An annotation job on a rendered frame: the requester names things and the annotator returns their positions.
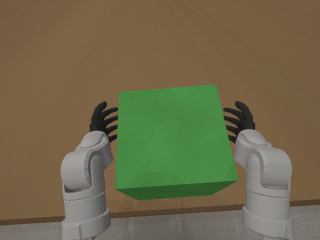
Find carton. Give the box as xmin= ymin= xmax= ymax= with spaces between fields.
xmin=115 ymin=84 xmax=239 ymax=200

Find robot right forearm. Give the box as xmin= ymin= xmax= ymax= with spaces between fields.
xmin=233 ymin=129 xmax=295 ymax=240

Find robot left hand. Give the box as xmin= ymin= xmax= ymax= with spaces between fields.
xmin=89 ymin=101 xmax=119 ymax=143

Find robot left forearm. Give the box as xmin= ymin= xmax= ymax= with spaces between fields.
xmin=60 ymin=130 xmax=114 ymax=240

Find robot right hand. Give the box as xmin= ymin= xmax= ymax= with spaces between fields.
xmin=223 ymin=101 xmax=255 ymax=144

